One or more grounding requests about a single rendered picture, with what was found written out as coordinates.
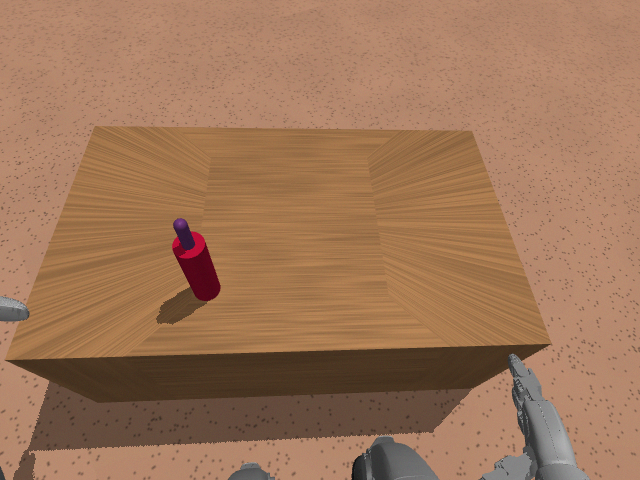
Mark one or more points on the bottle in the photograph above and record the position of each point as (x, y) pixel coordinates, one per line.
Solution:
(193, 256)

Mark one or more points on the right robot arm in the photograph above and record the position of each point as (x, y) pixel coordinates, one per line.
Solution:
(560, 472)

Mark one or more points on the right robot hand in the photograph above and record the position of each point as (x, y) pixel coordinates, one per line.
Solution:
(546, 439)

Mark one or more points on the left robot hand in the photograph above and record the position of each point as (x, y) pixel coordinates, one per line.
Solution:
(12, 310)

